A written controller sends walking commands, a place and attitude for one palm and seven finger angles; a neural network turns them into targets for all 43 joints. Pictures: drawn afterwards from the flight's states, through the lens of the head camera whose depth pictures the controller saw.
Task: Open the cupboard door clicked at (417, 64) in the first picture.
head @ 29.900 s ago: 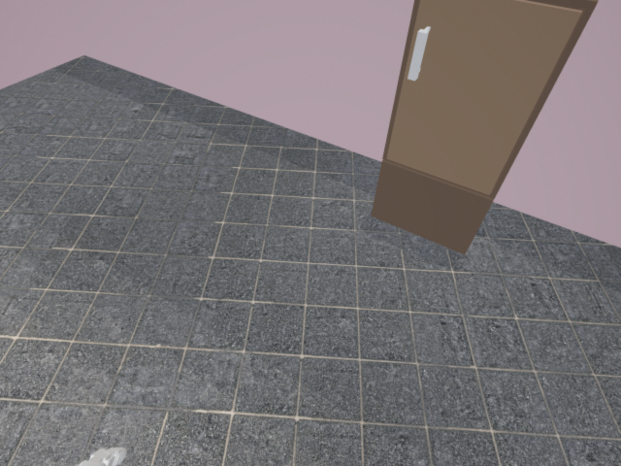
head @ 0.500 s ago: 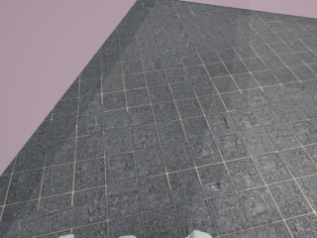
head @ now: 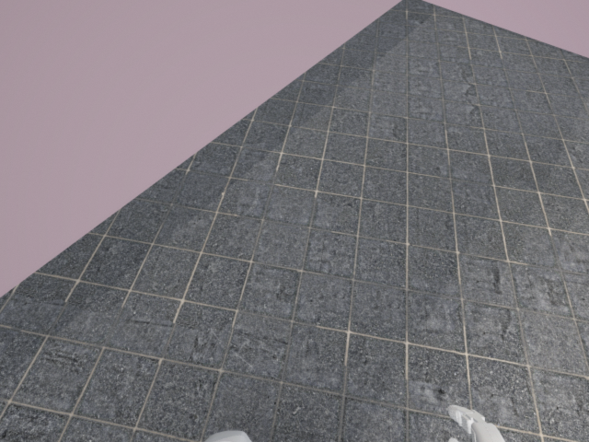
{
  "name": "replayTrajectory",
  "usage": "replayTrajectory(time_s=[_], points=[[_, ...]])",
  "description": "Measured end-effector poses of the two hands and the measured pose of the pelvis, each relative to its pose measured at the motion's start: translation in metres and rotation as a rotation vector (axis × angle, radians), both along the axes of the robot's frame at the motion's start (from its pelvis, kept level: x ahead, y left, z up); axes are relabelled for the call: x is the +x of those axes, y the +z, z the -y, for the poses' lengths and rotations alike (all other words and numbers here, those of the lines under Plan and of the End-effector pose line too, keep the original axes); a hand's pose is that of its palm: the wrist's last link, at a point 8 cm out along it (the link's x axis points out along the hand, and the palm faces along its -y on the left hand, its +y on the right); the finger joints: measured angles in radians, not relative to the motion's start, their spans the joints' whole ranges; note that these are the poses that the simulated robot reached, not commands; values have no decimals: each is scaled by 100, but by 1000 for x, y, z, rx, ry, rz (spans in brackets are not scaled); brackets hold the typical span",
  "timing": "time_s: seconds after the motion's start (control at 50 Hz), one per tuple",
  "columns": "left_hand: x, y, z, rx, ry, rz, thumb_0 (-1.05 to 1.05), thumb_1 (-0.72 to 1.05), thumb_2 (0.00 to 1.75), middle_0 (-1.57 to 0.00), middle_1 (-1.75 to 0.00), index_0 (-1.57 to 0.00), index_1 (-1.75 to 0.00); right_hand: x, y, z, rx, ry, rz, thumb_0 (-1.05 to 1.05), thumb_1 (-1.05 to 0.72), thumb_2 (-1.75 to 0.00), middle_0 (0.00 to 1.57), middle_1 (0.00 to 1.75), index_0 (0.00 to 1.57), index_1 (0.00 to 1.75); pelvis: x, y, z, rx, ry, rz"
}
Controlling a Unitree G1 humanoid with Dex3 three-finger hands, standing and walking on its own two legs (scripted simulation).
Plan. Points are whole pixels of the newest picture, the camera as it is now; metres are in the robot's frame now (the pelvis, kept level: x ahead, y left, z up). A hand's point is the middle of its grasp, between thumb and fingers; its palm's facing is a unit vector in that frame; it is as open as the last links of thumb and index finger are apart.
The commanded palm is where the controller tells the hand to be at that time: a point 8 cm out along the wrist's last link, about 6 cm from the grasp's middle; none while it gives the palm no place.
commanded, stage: turn to face it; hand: left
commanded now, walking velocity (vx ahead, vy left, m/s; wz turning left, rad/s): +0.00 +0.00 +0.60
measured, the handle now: out of the picture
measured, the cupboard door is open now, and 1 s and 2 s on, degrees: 45 45 45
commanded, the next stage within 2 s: none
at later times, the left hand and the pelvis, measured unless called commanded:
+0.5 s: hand out of the picture +0.07 +0.17 -0.13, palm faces +0.23 -0.92 -0.31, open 7.4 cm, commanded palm none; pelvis +0.01 -0.05 +0.01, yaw +16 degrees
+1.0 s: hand out of the picture -0.09 +0.18 -0.17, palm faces +0.58 -0.77 -0.27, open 7.4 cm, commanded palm none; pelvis +0.00 -0.04 +0.01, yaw +35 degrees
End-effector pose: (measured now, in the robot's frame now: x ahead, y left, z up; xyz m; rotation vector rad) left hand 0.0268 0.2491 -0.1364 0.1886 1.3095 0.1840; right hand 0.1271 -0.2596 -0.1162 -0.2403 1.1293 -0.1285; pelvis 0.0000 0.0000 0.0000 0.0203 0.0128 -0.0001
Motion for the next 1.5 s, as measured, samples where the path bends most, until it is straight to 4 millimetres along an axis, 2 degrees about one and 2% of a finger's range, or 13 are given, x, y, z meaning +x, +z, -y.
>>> replayTrajectory(time_s=[0.08,0.22,0.34,0.44,0.56,0.66,0.74,0.86,0.94,1.08,1.24,1.34,1.5], points=[[-7,-7,-19,13,57,-28,1,91,90,-20,-30,-20,-30,10,4,-16,-17,57,22,1,-91,-90,20,30,20,30,-1,-2,-5,-3,44,3],[18,17,-26,35,90,76,1,91,90,-20,-30,-20,-30,-12,6,-21,-9,85,-62,1,-90,-90,21,30,20,30,0,12,-2,-21,107,-7],[37,30,-10,62,104,145,1,91,90,-19,-30,-20,-30,-28,-6,-5,18,96,-141,1,-90,-90,21,30,20,30,3,13,18,-22,172,-19],[40,34,17,97,129,193,1,91,90,-20,-30,-20,-30,-26,-27,22,38,106,-186,1,-90,-90,21,30,20,30,7,3,44,-8,231,-21],[8,43,50,81,215,150,1,90,90,-20,-30,-20,-30,2,-19,38,35,175,-197,1,-91,-90,20,30,20,30,12,16,58,26,322,-3],[-24,39,66,57,319,119,1,91,90,-20,-30,-21,-30,34,-10,31,21,265,-180,1,-91,-90,20,30,20,30,16,20,64,38,399,2],[-58,31,66,52,405,92,1,91,90,-20,-30,-21,-30,67,-6,10,6,364,-145,1,-91,-90,20,30,20,30,15,17,62,34,457,8],[-121,5,56,25,529,17,1,91,90,-20,-30,-21,-30,114,1,-47,-7,510,-16,1,-91,-90,20,30,20,30,8,2,44,5,531,12],[-146,-6,46,19,591,-31,1,91,90,-20,-30,-20,-30,122,8,-74,-16,582,44,1,-91,-90,20,30,20,30,2,-2,38,-1,575,12],[-135,14,34,39,634,52,1,91,90,-19,-30,-20,-30,105,13,-78,-34,628,-25,1,-90,-90,21,30,20,30,0,13,38,-26,639,6],[-105,27,43,85,655,120,1,91,90,-19,-30,-20,-30,95,-4,-53,-21,641,-133,1,-90,-90,21,30,20,30,15,13,56,-26,722,-12],[-92,32,65,133,685,156,1,90,90,-20,-30,-20,-30,109,-26,-32,-16,654,-192,1,-90,-90,21,30,20,30,30,4,76,-13,788,-13],[-110,40,119,93,814,113,1,90,90,-20,-30,-20,-30,147,-13,-42,-30,758,-205,1,-91,-90,20,30,20,30,45,19,84,30,908,-7]])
